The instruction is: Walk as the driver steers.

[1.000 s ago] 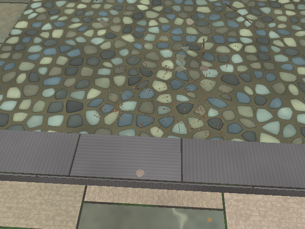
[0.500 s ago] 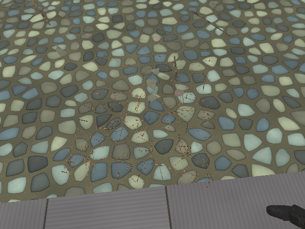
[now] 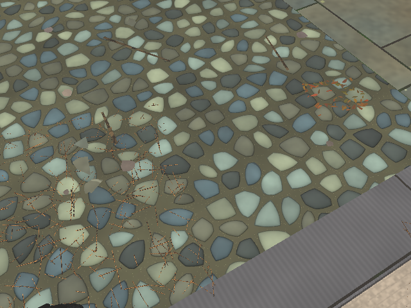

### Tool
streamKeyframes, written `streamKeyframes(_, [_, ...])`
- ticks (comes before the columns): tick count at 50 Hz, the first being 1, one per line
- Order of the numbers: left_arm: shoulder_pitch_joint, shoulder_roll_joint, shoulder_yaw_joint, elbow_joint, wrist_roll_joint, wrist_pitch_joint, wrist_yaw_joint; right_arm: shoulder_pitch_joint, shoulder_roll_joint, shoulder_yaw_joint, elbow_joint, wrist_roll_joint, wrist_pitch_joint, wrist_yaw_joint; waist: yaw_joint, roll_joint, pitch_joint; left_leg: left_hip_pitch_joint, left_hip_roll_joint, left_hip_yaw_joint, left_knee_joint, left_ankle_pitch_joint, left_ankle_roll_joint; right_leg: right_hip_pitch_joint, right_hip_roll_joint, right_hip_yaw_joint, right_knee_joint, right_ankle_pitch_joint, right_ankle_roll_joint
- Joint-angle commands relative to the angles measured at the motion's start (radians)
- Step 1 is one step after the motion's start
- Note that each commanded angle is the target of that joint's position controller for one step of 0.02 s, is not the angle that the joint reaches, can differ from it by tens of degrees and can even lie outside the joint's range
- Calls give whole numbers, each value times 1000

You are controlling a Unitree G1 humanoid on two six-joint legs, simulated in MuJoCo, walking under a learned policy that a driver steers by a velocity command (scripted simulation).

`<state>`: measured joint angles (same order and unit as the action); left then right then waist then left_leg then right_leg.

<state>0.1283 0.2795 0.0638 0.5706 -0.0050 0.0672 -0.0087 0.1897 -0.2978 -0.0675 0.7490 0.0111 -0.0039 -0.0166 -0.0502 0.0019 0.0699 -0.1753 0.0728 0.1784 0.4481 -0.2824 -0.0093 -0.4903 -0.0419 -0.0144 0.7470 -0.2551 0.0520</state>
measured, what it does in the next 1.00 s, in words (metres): steps on the spot, turning left: right foot, then left foot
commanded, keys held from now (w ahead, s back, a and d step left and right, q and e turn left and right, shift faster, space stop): q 1.00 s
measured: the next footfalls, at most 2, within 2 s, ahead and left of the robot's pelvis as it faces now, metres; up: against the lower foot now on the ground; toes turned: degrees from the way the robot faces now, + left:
right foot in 0.04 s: +0.10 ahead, -0.13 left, +0.00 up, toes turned -2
left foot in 0.44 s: +0.03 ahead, +0.11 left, +0.00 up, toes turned +15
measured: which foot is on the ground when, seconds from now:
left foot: down 0.00-0.04, up 0.06-0.42, down 0.44-1.00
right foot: up 0.00-0.02, down 0.04-0.44, up 0.46-1.00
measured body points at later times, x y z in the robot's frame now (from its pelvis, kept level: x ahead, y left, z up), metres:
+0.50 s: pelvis +0.02 +0.02 -0.02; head +0.04 +0.05 +0.43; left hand +0.15 +0.31 -0.13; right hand +0.18 -0.24 -0.12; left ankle -0.01 +0.10 -0.74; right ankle +0.05 -0.13 -0.71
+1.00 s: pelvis +0.03 +0.00 +0.00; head +0.06 +0.02 +0.45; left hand +0.04 +0.32 -0.10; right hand +0.30 -0.17 -0.09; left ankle -0.01 +0.10 -0.74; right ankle +0.09 -0.12 -0.73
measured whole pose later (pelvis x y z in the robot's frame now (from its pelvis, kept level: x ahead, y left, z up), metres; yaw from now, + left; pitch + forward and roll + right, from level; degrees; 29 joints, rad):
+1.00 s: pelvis +0.03 +0.00 +0.00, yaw +31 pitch +1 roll -2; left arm 0.11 0.27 0.08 0.75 -0.01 -0.01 0.02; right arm 0.17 -0.30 -0.08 0.61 0.02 0.07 -0.04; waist -0.03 0.03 0.05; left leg -0.30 -0.10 -0.26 0.54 -0.25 0.02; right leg -0.29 0.06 0.07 0.58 -0.31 0.09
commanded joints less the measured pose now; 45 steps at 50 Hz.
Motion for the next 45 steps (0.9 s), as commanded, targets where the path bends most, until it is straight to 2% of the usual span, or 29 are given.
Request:
streamKeyframes(1, [88,53,24,-36,7,-27,0,-35,-133,-24,-35,27,-13,15,78,95,-146,34,190,-149,41,519,146,271,57,-31,-332,185,-60])
streamKeyframes(2, [118,99,33,-25,17,-37,12,19,-75,0,-10,12,-26,26,84,11,-183,-48,121,-106,138,442,78,448,4,35,-402,477,-80])
streamKeyframes(3, [164,174,34,-38,55,-43,32,50,4,37,-31,-43,-42,41,66,-227,-296,-264,44,-73,365,-138,-23,705,-287,317,-290,1101,-188])
streamKeyframes(4, [133,85,4,-17,62,-49,29,128,-13,31,20,-16,-26,47,53,-231,-386,-235,33,-198,502,-429,-74,593,-396,367,-278,1011,-362])
streamKeyframes(5, [86,63,-3,-21,53,-58,13,75,-103,7,20,13,-10,46,74,-159,-327,-218,36,-236,573,-452,-96,495,-333,304,-312,865,-370])
streamKeyframes(6, [33,67,-2,-4,50,-66,9,24,-109,-2,13,21,2,40,60,-160,-240,-267,31,-231,597,-448,-102,448,-277,236,-325,745,-320])
streamKeyframes(7, [-6,90,4,-1,47,-69,10,11,-114,-8,25,15,18,24,56,-142,-184,-284,26,-229,614,-416,-110,396,-257,198,-341,674,-289])
streamKeyframes(8, [-36,104,10,5,41,-71,15,18,-124,-16,29,5,34,10,44,-151,-149,-265,17,-227,635,-367,-122,333,-251,166,-353,648,-279])
streamKeyframes(9, [-44,116,15,11,41,-70,22,37,-121,-20,36,7,46,1,34,-155,-135,-247,-2,-210,675,-331,-130,292,-245,134,-358,651,-281])
streamKeyframes(11, [-48,115,21,20,39,-63,36,55,-100,-23,33,14,58,-12,32,-150,-144,-270,-19,-183,713,-296,-134,307,-251,100,-363,619,-293])
streamKeyframes(13, [-53,99,22,31,37,-56,49,31,-69,-18,15,12,66,-18,41,-138,-152,-287,-8,-172,665,-269,-125,332,-259,75,-360,563,-290])
streamKeyframes(15, [-61,92,24,42,34,-49,59,-2,-42,-8,-10,8,69,-15,54,-139,-154,-266,2,-157,562,-249,-109,341,-268,55,-357,510,-286])
streamKeyframes(17, [-65,106,31,53,31,-42,64,-11,-43,-6,-31,8,70,-5,59,-158,-168,-219,6,-142,468,-215,-88,346,-289,57,-355,488,-284])
streamKeyframes(19, [-75,120,37,64,19,-38,64,14,-58,-12,-39,7,74,8,46,-165,-174,-169,4,-126,369,-168,-56,342,-306,56,-340,456,-266])
streamKeyframes(21, [-105,122,40,78,-7,-32,62,79,-59,-20,-22,3,73,18,2,-140,-164,-68,-32,-78,157,-5,-5,296,-279,8,-276,343,-204])
streamKeyframes(22, [-65,101,40,105,-18,-30,57,93,-76,-28,-16,-9,71,17,7,-70,-137,-30,-63,-101,33,91,31,254,-226,-49,-186,179,-135])
streamKeyframes(23, [-19,56,33,112,9,-27,51,110,-173,-53,-31,-16,65,2,37,180,-117,87,97,-376,-69,369,108,47,-120,-156,79,-101,-24])
streamKeyframes(24, [-142,36,20,45,18,-32,58,127,-271,-70,-62,-47,47,6,-18,357,-102,59,340,-726,-138,590,333,-157,46,-80,347,-437,45])
streamKeyframes(25, [-180,69,32,48,8,-36,64,110,-251,-63,-82,-74,22,13,-44,214,-140,45,344,-735,-155,499,396,-186,43,51,523,-451,48])
streamKeyframes(26, [-154,80,40,67,-3,-37,64,59,-220,-53,-85,-63,6,11,-5,172,-103,35,285,-633,-137,428,343,-211,26,79,572,-366,35])
streamKeyframes(27, [-119,83,46,98,5,-37,70,7,-192,-50,-91,-39,4,3,23,122,-87,38,223,-558,-106,383,280,-221,15,78,575,-287,35])
streamKeyframes(28, [-109,100,52,108,14,-36,75,-24,-152,-37,-98,-17,7,-5,35,109,-83,42,194,-523,-87,408,244,-226,10,80,560,-228,41])
streamKeyframes(29, [-98,99,54,113,17,-39,72,-28,-130,-27,-106,-12,12,-12,45,111,-100,29,166,-495,-78,460,232,-184,22,72,578,-179,48])
streamKeyframes(30, [-84,85,52,115,13,-42,68,-15,-122,-24,-112,-15,15,-17,46,114,-123,43,152,-482,-70,505,234,-165,37,65,596,-144,53])
streamKeyframes(33, [-85,64,42,109,2,-47,64,30,-130,-27,-126,-16,22,-26,31,102,-148,118,141,-483,-62,563,250,-173,56,66,523,-116,65])
streamKeyframes(37, [-104,58,34,98,1,-51,60,44,-150,-38,-152,-14,38,-35,18,132,-140,148,133,-535,-63,485,244,-150,60,77,319,-116,80])
streamKeyframes(41, [-86,62,34,104,-1,-58,52,18,-161,-46,-184,-18,52,-34,16,164,-124,71,125,-611,-61,371,240,-43,76,87,163,-149,74])
streamKeyframes(45, [-62,69,38,106,-5,-75,39,-18,-164,-51,-207,-13,60,-28,17,168,-137,40,112,-684,-35,429,228,46,90,97,39,-160,59])
Over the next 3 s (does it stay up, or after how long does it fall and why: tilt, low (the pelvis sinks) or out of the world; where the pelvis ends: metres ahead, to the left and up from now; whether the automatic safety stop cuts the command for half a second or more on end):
stays up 0.66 0.48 0.04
